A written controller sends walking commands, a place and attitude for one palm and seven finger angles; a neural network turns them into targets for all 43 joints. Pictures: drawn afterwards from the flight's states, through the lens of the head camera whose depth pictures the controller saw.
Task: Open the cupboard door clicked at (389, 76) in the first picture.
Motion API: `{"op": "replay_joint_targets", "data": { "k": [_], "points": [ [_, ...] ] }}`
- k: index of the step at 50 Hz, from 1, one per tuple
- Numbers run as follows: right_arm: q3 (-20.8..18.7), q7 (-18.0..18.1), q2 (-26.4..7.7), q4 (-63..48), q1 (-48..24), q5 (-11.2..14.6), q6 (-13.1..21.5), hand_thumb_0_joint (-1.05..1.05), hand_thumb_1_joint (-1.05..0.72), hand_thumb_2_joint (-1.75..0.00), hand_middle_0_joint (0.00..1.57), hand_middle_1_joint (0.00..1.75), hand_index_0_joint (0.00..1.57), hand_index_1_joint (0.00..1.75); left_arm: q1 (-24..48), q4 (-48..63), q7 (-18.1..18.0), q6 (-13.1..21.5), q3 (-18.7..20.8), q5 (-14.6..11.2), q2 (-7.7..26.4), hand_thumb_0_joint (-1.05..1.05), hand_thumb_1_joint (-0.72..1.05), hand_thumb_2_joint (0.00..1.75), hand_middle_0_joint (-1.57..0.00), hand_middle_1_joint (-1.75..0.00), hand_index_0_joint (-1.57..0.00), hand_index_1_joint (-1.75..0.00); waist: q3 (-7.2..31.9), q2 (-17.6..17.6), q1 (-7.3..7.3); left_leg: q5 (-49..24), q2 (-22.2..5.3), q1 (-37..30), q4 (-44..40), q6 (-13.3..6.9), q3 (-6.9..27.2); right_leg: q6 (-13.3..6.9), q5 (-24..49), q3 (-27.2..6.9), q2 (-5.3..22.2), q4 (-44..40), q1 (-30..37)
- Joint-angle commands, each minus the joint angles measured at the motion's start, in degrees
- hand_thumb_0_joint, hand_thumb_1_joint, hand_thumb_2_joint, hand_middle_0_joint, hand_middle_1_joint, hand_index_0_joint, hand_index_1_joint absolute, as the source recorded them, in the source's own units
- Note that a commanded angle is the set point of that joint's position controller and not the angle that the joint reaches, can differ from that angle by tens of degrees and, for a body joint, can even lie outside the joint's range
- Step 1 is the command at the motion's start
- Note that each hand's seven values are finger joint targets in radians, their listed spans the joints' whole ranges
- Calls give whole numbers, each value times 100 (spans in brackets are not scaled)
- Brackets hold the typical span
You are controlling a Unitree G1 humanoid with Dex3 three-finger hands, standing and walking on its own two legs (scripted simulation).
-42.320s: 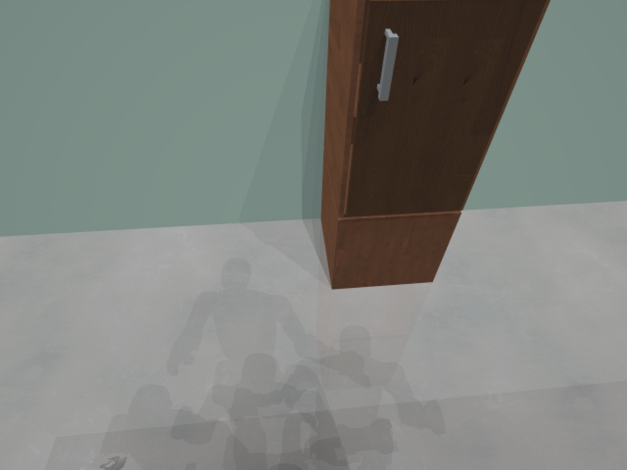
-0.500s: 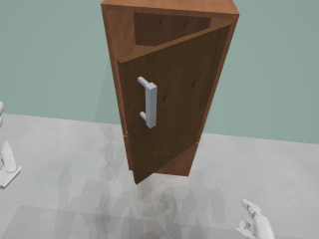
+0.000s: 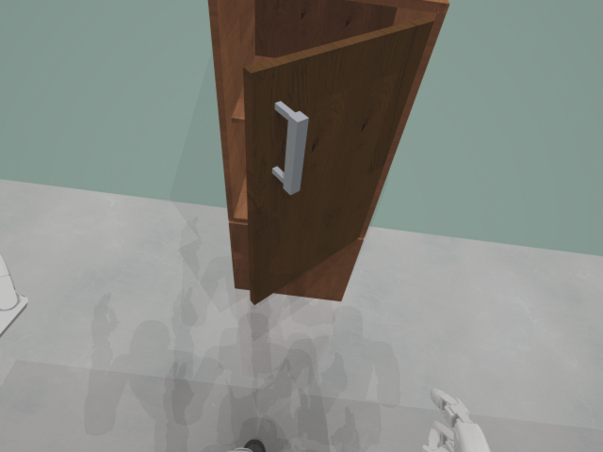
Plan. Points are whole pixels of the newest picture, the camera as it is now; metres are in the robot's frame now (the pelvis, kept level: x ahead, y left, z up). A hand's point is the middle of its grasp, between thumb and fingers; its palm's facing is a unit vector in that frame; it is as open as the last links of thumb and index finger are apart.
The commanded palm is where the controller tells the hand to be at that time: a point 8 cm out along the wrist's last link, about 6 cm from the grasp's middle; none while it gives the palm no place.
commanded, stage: step back with the hand held close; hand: left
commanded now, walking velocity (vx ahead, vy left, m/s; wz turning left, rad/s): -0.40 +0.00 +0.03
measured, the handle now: (287, 149) +0.50 +0.07 +0.13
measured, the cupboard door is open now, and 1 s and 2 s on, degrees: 44 44 44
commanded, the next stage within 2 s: stop stepping back and stand still in 0.04 s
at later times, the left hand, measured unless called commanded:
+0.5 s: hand out of the picture +0.10 +0.25 +0.15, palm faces +0.43 -0.83 -0.37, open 7.5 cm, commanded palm +0.02 +0.28 +0.18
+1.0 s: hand out of the picture +0.04 +0.25 +0.16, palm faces +0.39 -0.81 -0.44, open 7.5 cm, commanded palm -0.03 +0.29 +0.18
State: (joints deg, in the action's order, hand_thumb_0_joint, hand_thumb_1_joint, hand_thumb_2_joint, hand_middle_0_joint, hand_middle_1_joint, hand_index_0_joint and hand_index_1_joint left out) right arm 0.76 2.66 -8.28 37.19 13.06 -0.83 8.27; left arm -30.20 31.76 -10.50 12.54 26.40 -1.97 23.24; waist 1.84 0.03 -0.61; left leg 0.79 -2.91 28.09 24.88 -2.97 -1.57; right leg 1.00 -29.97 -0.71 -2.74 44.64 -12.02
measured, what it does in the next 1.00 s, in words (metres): walks backwards: right foot, then left foot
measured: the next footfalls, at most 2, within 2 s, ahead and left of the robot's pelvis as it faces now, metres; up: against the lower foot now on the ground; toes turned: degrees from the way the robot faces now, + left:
right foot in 0.10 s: -0.15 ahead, -0.13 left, +0.00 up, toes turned -1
left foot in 0.30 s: +0.03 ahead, +0.06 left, +0.00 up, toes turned -2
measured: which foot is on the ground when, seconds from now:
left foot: down 0.00-0.14, up 0.16-0.28, down 0.30-0.60, up 0.62-0.78, down 0.80-1.00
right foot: up 0.00-0.08, down 0.10-0.80, up 0.82-1.00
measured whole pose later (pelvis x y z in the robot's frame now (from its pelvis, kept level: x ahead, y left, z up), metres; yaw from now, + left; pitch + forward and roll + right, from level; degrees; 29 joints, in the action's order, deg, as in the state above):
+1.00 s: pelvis -0.17 -0.01 -0.01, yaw -1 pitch -2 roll +1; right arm 2.0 3.2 -7.4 37.1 14.9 -1.0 10.3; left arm -30.3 29.9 -8.7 10.9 23.7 -0.7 24.0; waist -1.5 4.0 1.9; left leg 11.4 -1.0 17.8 31.1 -0.5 -3.2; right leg 0.2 -24.5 3.1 -0.4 43.0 -18.4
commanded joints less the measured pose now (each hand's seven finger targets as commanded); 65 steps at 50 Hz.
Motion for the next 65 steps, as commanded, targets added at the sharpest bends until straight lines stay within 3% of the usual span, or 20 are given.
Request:
{"op": "replay_joint_targets", "data": {
  "k": [1,4,9,12,18,22,26,28,31,34,38,40,41,44,48,51,53,54,59,65],
  "points": [
    [-345,21,-1043,-698,-510,3,349,0,-90,-90,20,30,20,30,280,1363,93,412,305,-137,911,0,90,90,-20,-30,-20,-30,1173,-1475,9,349,-802,-2079,-1276,53,1077,-151,302,387,-247,-1869,59],
    [-313,-33,-946,-792,-643,7,153,0,-90,-90,20,30,20,30,-186,1544,210,577,924,-233,1560,0,90,90,-20,-30,-20,-30,1528,-791,-85,-840,-464,-2579,-320,283,564,-290,1776,74,162,-2983,119],
    [-234,128,-890,-1177,-1052,273,32,0,-90,-90,20,30,20,30,-527,1329,226,565,1450,-237,1843,0,90,90,-20,-30,-20,-30,1083,1208,-173,2018,477,-549,2537,321,143,-242,6141,-613,1630,-2072,229],
    [-117,180,-827,-1085,-820,167,-141,0,-90,-90,20,30,20,30,-563,872,266,179,992,-222,1305,0,90,90,-20,-30,-20,-30,602,97,137,973,276,-754,1621,296,5,-553,4999,-383,1386,-1872,124],
    [-241,313,-1237,-884,-461,168,58,0,-90,-90,20,30,20,30,651,-25,157,103,259,-46,1029,0,90,90,-20,-30,-20,-30,108,-425,200,-540,-424,-1838,197,-184,1131,111,2487,-26,411,-1713,-635],
    [-241,266,-1155,-1013,-640,67,205,0,-90,-90,20,30,20,30,867,917,151,256,213,9,1047,0,90,90,-20,-30,-20,-30,29,-914,97,2790,-502,-733,-1388,33,1767,-178,497,208,80,-1609,236],
    [-245,231,-1043,-1147,-659,-15,218,0,-90,-90,20,30,20,30,-205,1406,87,245,664,-11,1310,0,90,90,-20,-30,-20,-30,346,-1267,-18,3503,-218,-260,-1590,484,1236,-364,55,470,-91,-1811,968],
    [-284,209,-954,-1147,-590,-11,137,0,-90,-90,20,30,20,30,-563,1357,95,210,793,-32,1344,0,90,90,-20,-30,-20,-30,413,-896,42,3032,155,-526,-293,536,600,-663,-498,12,302,-2378,439],
    [-402,246,-1011,-890,-537,40,-41,0,-90,-90,20,30,20,30,-109,1178,74,215,854,-104,1365,0,90,90,-20,-30,-20,-30,-200,872,65,1880,331,476,3707,460,240,-1618,-825,-2469,2262,-3660,-579],
    [-245,221,-928,-843,-399,26,57,0,-90,-90,20,30,20,30,703,314,125,260,474,-26,1052,0,90,90,-20,-30,-20,-30,-325,425,283,2047,-237,3,2761,301,340,-1117,-626,-1261,1904,-3124,-988],
    [-287,453,-1088,-650,-351,50,118,0,-90,-90,20,30,20,30,1311,-426,77,150,-153,105,680,0,90,90,-20,-30,-20,-30,-647,-78,285,2253,100,-1757,572,162,-213,-664,-875,-252,1076,-2024,-1704],
    [-295,458,-1305,-835,-336,48,216,0,-90,-90,20,30,20,30,1579,199,35,246,-201,116,698,0,90,90,-20,-30,-20,-30,-653,-1861,277,3460,-1289,-1830,-1035,-474,2480,-138,-254,348,232,-32,-2104],
    [-265,408,-1166,-936,-391,36,288,0,-90,-90,20,30,20,30,1745,473,11,309,-60,172,855,0,90,90,-20,-30,-20,-30,-679,-1583,267,3434,-1789,-1416,-1479,-860,3234,-105,-222,258,182,879,-1936],
    [-323,272,-1040,-783,-431,-32,445,0,-90,-90,20,30,20,30,1214,1206,41,378,565,151,1521,0,90,90,-20,-30,-20,-30,-85,-628,130,3104,-1557,-940,-1440,-822,2739,-89,272,-143,467,1034,-1113],
    [-228,77,-930,-847,-547,-20,537,0,-90,-90,20,30,20,30,-82,1758,23,364,650,103,1290,0,90,90,-20,-30,-20,-30,231,-1752,2,2437,-1025,-680,-1242,-399,1103,-79,631,451,291,-397,67],
    [-261,84,-919,-921,-502,-18,349,0,-90,-90,20,30,20,30,-434,1075,17,341,834,116,1261,0,90,90,-20,-30,-20,-30,138,-1149,5,3203,-513,201,-332,-3,398,-257,694,431,291,-1772,1124],
    [-317,110,-844,-943,-469,28,166,0,-90,-90,20,30,20,30,-317,496,61,219,907,17,1339,0,90,90,-20,-30,-20,-30,-23,1159,40,2698,300,718,2476,322,-40,-1066,-229,-2587,1938,-3391,418],
    [-316,127,-937,-891,-481,46,169,0,-90,-90,20,30,20,30,-118,221,56,205,785,-66,1149,0,90,90,-20,-30,-20,-30,-184,1024,45,2691,275,857,3450,347,190,-1236,659,-2929,2378,-3487,169],
    [-238,191,-885,-702,-497,103,157,0,-90,-90,20,30,20,30,375,-622,140,335,355,27,825,0,90,90,-20,-30,-20,-30,-127,730,189,1800,42,-9,2593,401,-20,-834,3116,-690,1597,-2686,137],
    [-304,266,-984,-861,-553,28,381,0,-90,-90,20,30,20,30,652,829,59,354,174,73,956,0,90,90,-20,-30,-20,-30,320,354,47,833,241,-1489,66,193,-222,-506,3740,-425,1289,-2156,635]
  ]
}}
